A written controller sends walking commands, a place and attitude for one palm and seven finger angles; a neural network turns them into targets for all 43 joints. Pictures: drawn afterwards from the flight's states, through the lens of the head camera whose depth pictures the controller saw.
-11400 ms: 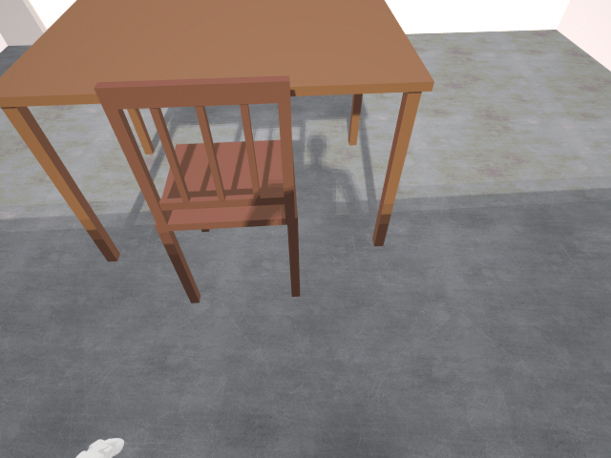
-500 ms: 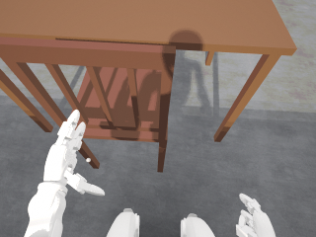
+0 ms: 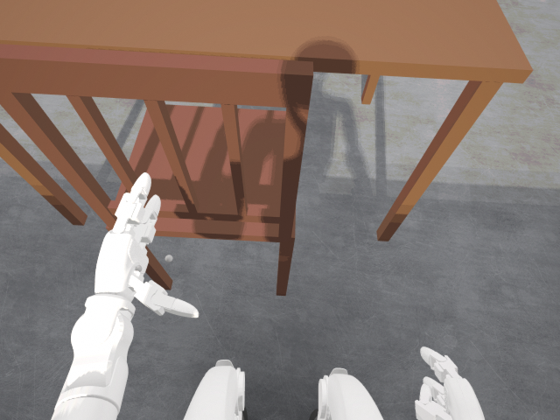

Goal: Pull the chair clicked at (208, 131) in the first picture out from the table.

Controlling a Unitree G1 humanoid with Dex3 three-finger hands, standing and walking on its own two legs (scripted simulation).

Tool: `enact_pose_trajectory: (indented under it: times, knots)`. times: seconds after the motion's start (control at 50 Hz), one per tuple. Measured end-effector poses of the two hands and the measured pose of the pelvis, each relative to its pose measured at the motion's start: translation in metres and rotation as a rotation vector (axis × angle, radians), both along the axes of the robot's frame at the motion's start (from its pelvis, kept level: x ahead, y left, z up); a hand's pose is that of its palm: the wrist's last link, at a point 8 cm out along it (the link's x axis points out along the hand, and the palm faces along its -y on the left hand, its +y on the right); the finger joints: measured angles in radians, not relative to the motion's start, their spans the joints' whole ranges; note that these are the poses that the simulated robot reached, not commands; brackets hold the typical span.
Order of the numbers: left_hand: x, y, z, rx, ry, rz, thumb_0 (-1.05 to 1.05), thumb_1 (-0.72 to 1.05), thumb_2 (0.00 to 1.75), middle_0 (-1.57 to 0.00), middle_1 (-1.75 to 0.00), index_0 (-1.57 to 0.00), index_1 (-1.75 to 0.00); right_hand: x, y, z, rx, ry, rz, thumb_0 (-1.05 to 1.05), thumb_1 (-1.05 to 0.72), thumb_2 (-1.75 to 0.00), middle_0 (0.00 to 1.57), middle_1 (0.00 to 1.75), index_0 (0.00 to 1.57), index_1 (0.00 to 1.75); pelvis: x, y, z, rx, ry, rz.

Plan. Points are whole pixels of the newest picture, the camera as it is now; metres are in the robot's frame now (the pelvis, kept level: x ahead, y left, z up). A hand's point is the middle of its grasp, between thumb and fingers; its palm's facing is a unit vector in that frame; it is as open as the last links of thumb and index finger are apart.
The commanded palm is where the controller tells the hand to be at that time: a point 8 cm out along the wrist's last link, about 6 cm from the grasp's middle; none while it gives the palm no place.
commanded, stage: aim the fingers beside a spindle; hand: left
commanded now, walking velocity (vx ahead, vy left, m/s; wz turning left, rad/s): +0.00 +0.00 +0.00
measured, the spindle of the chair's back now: (177, 163) +0.50 +0.18 +0.01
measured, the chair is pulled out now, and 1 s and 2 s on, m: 0.00 0.00 -0.01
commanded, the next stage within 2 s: push the fingers through the gap in 0.76 s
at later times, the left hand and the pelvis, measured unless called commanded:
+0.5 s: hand (177, 250) +0.34 +0.16 +0.01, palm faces -0.04 -1.00 -0.02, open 17.0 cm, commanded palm +0.32 +0.21 +0.02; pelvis +0.00 +0.01 +0.00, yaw +0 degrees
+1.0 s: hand (184, 244) +0.35 +0.15 +0.01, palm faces -0.02 -1.00 -0.04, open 16.9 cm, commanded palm +0.34 +0.20 +0.02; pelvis +0.00 +0.00 -0.01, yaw +0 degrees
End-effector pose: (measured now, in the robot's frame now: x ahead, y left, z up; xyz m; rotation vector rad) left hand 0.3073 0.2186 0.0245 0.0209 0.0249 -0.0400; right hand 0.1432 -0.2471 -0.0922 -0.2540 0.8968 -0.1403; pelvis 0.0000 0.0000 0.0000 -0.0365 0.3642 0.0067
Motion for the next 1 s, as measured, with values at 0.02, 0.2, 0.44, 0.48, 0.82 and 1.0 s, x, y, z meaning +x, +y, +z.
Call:
enact_pose_trajectory:
  times: [0.02,0.2,0.44,0.48,0.82,1.0]
  knots:
    - [0.001,0.000,-0.001,0.000,-0.001,0.000,-0.01,-0.50,0.30,-0.06,-0.08,-0.06,-0.08,-0.001,0.000,-0.001,-0.001,0.004,0.000,0.01,-0.90,-0.90,0.20,0.30,0.20,0.30,0.000,0.000,-0.001,-0.001,0.002,0.000]
    - [0.015,-0.004,-0.011,-0.006,-0.004,-0.004,-0.01,-0.50,0.30,-0.06,-0.08,-0.06,-0.08,-0.009,0.001,-0.011,-0.005,0.042,-0.009,0.01,-0.90,-0.90,0.20,0.30,0.20,0.30,-0.003,0.003,-0.007,-0.003,0.019,-0.002]
    - [0.017,-0.004,-0.007,-0.001,-0.006,-0.002,-0.01,-0.50,0.30,-0.06,-0.08,-0.06,-0.08,-0.014,0.006,-0.011,0.009,0.075,-0.026,0.01,-0.91,-0.90,0.20,0.30,0.20,0.30,-0.001,0.007,-0.005,-0.005,0.024,-0.007]
    - [0.017,-0.005,-0.008,-0.002,-0.001,-0.003,-0.01,-0.50,0.30,-0.06,-0.08,-0.06,-0.08,-0.013,0.006,-0.011,0.010,0.076,-0.024,0.01,-0.91,-0.90,0.20,0.30,0.20,0.30,0.000,0.007,-0.004,-0.005,0.023,-0.006]
    - [0.018,-0.016,-0.007,0.009,-0.006,0.004,-0.01,-0.50,0.30,-0.06,-0.08,-0.06,-0.08,-0.001,0.005,-0.011,0.023,0.067,-0.011,0.01,-0.91,-0.90,0.20,0.30,0.20,0.30,0.002,0.003,-0.004,0.002,0.022,-0.006]
    - [0.026,-0.015,-0.011,0.021,-0.006,0.016,-0.01,-0.50,0.30,-0.06,-0.08,-0.06,-0.08,-0.002,-0.002,-0.015,0.010,0.077,-0.008,0.00,-0.91,-0.90,0.20,0.30,0.20,0.30,0.002,-0.002,-0.007,0.003,0.026,-0.002]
